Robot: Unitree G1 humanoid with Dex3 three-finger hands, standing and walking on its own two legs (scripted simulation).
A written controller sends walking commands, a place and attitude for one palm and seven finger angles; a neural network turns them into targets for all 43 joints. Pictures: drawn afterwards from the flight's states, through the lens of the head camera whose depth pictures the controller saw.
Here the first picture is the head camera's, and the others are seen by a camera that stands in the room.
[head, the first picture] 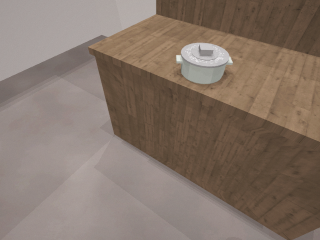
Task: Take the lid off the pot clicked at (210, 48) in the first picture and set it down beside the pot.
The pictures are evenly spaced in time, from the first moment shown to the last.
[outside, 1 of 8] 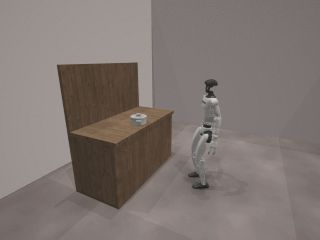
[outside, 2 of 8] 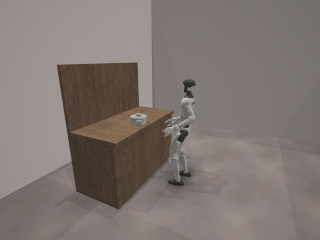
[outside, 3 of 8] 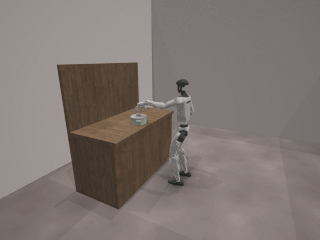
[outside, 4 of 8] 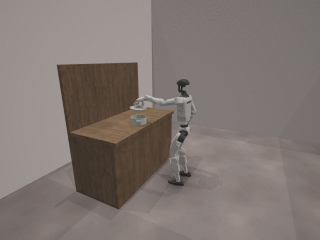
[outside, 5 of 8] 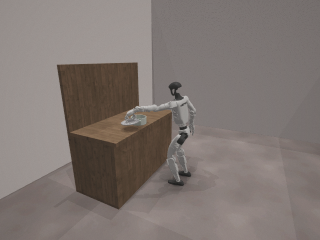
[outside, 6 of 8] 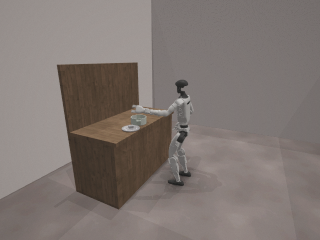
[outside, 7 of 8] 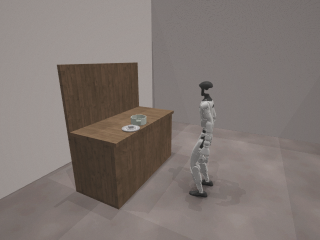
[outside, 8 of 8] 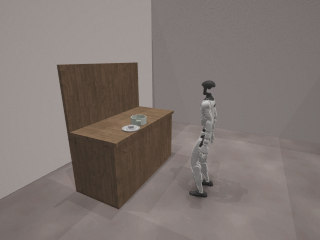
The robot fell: no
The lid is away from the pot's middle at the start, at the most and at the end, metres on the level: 0.00 0.24 0.22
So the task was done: yes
